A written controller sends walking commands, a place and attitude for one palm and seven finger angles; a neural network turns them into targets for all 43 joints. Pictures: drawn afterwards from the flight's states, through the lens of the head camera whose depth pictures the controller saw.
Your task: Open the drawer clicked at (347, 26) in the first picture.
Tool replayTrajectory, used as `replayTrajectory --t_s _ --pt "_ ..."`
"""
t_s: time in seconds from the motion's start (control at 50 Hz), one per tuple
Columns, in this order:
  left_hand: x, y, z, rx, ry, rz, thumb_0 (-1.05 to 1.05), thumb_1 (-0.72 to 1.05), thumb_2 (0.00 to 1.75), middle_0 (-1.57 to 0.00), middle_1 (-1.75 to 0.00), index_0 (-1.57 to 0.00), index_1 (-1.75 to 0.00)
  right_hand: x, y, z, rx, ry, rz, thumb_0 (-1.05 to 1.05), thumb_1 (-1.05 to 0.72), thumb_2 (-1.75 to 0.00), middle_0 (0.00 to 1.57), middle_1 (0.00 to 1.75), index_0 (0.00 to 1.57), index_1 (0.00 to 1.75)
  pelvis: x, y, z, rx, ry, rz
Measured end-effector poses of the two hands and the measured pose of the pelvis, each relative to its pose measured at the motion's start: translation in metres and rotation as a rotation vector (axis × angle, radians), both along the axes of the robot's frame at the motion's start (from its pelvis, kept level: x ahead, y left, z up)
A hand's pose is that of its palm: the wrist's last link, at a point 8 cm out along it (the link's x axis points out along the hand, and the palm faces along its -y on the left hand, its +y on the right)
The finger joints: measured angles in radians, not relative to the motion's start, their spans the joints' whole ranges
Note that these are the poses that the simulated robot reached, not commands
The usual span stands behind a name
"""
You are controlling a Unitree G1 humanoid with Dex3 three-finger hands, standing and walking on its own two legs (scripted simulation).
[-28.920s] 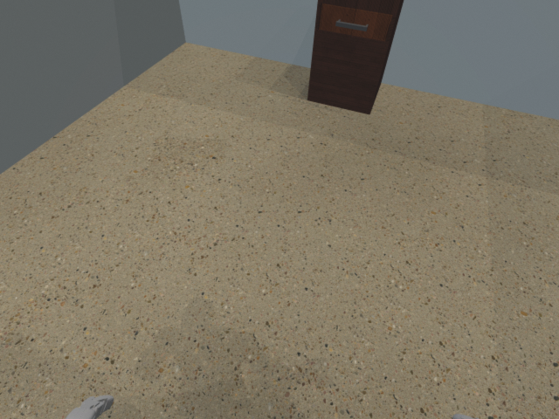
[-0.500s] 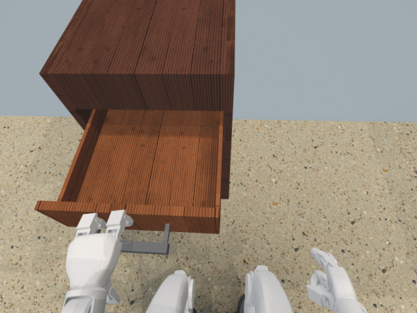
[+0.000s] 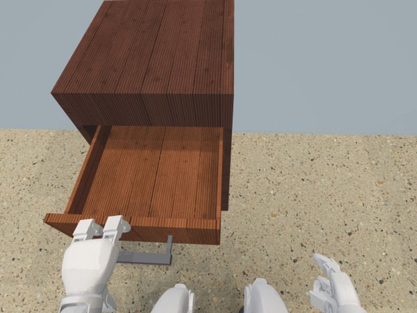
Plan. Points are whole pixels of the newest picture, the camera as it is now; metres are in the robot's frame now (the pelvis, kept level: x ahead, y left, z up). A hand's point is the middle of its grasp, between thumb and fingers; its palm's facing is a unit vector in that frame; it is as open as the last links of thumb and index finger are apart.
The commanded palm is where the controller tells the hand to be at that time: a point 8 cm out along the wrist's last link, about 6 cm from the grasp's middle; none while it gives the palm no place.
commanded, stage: lift the hand off the handle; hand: left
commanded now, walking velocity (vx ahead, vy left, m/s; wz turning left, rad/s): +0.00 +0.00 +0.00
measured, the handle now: (134, 248) +0.26 +0.20 -0.13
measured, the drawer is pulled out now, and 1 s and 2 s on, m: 0.27 0.27 0.27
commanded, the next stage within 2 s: draw the hand back to the body in 0.90 s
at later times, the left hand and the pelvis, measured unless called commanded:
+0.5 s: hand (101, 260) +0.21 +0.21 +0.00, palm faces -0.01 -0.13 -0.99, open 13.9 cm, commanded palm +0.19 +0.21 +0.05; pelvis +0.01 +0.01 +0.02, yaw -1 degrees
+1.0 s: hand (99, 260) +0.21 +0.20 +0.02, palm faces -0.04 -0.14 -0.99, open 13.9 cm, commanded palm +0.19 +0.21 +0.07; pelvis +0.02 +0.00 +0.04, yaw -1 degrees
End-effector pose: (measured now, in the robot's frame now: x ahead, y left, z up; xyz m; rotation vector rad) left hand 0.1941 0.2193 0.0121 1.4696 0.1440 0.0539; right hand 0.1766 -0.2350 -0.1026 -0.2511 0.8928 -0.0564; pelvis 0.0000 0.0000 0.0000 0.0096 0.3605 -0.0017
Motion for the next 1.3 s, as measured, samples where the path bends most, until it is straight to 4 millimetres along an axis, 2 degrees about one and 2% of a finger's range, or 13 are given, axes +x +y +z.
replayTrajectory --t_s 0.12,0.32,0.6,0.8,0.92,1.06,1.22,1.3 --pt "0.001 -0.001 0.011 -0.016 -0.016 -0.003 0.00 -0.49 0.30 -0.32 -1.20 -0.31 -1.20 0.003 0.003 0.008 0.011 -0.012 -0.003 0.01 -0.91 -0.90 0.20 0.30 0.20 0.30 0.004 0.002 0.006 0.002 -0.012 -0.008" --pt "-0.010 0.004 0.024 -0.013 0.000 0.009 0.00 -0.49 0.30 -0.32 -1.20 -0.31 -1.20 0.009 0.009 0.022 0.020 -0.033 0.019 0.01 -0.91 -0.90 0.20 0.30 0.20 0.30 0.008 0.004 0.015 -0.001 -0.039 -0.006" --pt "-0.001 -0.004 0.047 -0.016 -0.050 -0.007 0.00 -0.49 0.30 -0.32 -1.20 -0.31 -1.20 0.013 0.016 0.035 0.054 -0.057 0.018 0.01 -0.91 -0.90 0.20 0.30 0.20 0.30 0.010 0.006 0.026 0.003 -0.074 -0.015" --pt "-0.001 -0.008 0.063 -0.032 -0.031 0.007 0.00 -0.49 0.30 -0.32 -1.20 -0.31 -1.20 0.012 0.012 0.048 0.059 -0.052 0.010 0.02 -0.91 -0.90 0.20 0.30 0.20 0.30 0.016 0.005 0.039 0.002 -0.109 -0.015" --pt "0.001 -0.012 0.064 -0.036 -0.028 -0.014 0.00 -0.49 0.30 -0.32 -1.20 -0.31 -1.20 0.015 0.008 0.053 0.057 -0.062 0.013 0.02 -0.91 -0.90 0.20 0.30 0.20 0.30 0.018 0.002 0.042 0.007 -0.113 -0.023" --pt "-0.010 -0.008 0.064 -0.024 -0.012 -0.001 0.00 -0.49 0.30 -0.32 -1.20 -0.31 -1.20 0.021 0.004 0.055 0.054 -0.075 0.024 0.02 -0.91 -0.90 0.20 0.29 0.20 0.30 0.020 -0.001 0.042 0.011 -0.112 -0.029" --pt "-0.011 0.002 0.103 0.013 -0.115 0.019 0.00 -0.49 0.30 -0.32 -1.20 -0.32 -1.20 0.027 0.007 0.059 0.073 -0.099 0.026 0.02 -0.91 -0.90 0.20 0.29 0.20 0.30 0.020 -0.001 0.047 0.010 -0.146 -0.023" --pt "-0.010 0.008 0.114 0.010 -0.107 0.060 0.00 -0.49 0.30 -0.32 -1.20 -0.31 -1.20 0.027 0.010 0.065 0.093 -0.110 0.018 0.02 -0.91 -0.90 0.20 0.29 0.20 0.30 0.020 -0.001 0.053 0.010 -0.170 -0.022"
